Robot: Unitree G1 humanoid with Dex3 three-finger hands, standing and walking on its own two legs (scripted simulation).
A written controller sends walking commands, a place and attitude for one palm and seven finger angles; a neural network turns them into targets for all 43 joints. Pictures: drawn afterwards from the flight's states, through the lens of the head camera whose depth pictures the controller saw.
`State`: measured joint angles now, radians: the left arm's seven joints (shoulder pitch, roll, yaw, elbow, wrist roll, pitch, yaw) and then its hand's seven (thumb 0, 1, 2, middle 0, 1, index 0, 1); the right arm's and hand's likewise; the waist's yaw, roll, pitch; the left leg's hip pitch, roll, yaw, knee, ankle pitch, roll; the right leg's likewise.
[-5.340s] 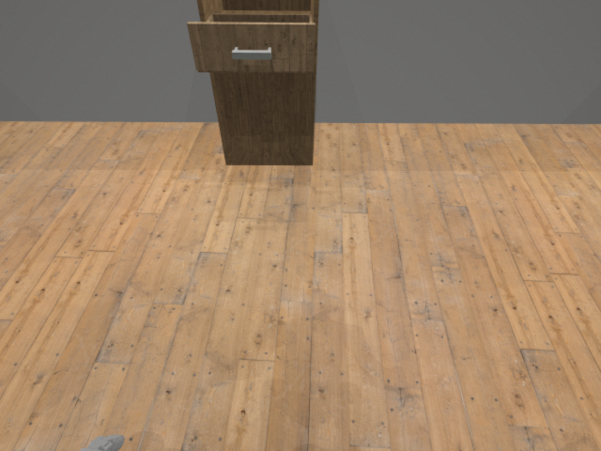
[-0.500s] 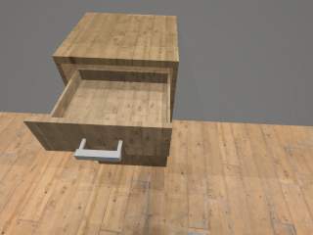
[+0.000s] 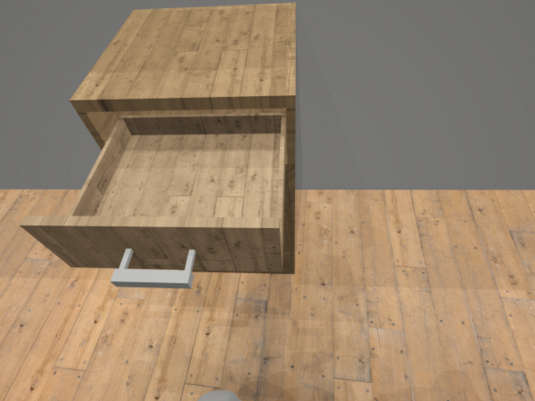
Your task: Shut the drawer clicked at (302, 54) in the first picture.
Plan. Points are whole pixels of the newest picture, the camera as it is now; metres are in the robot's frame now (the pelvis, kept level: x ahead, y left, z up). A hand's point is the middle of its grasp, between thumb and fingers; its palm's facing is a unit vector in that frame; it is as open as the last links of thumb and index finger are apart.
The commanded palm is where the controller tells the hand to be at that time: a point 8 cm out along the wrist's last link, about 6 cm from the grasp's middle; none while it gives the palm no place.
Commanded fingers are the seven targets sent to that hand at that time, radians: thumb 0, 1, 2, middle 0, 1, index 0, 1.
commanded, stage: come to a stop and stand still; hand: left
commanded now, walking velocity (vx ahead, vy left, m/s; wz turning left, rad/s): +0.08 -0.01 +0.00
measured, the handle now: (156, 266) +0.33 +0.23 -0.04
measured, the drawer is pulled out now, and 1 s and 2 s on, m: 0.30 0.30 0.30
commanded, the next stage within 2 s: look again from close up in 0.78 s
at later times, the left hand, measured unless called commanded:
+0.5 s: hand out of the picture -0.08 +0.27 -0.18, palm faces +0.03 -0.97 -0.24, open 7.4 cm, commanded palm none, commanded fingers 0.00 0.90 0.90 -0.20 -0.30 -0.20 -0.30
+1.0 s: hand out of the picture -0.06 +0.27 -0.18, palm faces +0.02 -0.98 -0.20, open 7.4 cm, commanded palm none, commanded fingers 0.00 0.90 0.90 -0.20 -0.30 -0.20 -0.30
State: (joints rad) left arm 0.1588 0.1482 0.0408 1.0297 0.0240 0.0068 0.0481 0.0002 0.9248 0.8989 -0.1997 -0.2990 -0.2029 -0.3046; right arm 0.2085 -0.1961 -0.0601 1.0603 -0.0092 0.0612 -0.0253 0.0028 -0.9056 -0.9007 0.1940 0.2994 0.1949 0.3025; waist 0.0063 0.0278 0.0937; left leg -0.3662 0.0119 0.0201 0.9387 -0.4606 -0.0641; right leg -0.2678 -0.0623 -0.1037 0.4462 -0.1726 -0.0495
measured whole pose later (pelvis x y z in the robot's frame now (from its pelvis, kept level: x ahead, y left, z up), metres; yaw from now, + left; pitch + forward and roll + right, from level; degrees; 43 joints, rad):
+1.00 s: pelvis -0.06 +0.10 -0.01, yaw +0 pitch -1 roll +0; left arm 0.34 0.13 -0.01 1.04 0.02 0.01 0.04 0.01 0.91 0.90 -0.19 -0.30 -0.20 -0.30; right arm 0.31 -0.15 0.00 1.06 -0.02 0.00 -0.02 0.01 -0.91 -0.90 0.20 0.30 0.20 0.30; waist -0.01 0.02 0.00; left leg -0.24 -0.05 0.10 0.42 -0.17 0.08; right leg -0.25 -0.02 0.01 0.46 -0.21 0.01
